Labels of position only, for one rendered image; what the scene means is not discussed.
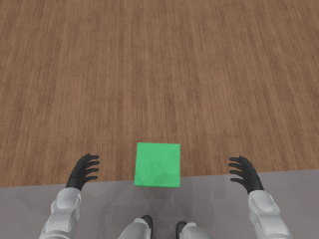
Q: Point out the right robot foot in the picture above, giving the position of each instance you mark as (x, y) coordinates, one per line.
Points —
(178, 228)

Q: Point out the carton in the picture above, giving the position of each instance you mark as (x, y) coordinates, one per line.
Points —
(157, 165)

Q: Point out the left robot forearm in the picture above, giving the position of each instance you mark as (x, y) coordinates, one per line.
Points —
(65, 212)

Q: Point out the right robot forearm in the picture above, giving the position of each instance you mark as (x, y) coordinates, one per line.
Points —
(264, 213)

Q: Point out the robot right hand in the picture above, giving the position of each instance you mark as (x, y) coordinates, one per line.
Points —
(251, 180)

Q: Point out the left robot shin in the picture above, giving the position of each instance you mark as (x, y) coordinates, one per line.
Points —
(139, 220)

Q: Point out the robot left hand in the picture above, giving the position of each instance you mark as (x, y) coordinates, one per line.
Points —
(78, 177)

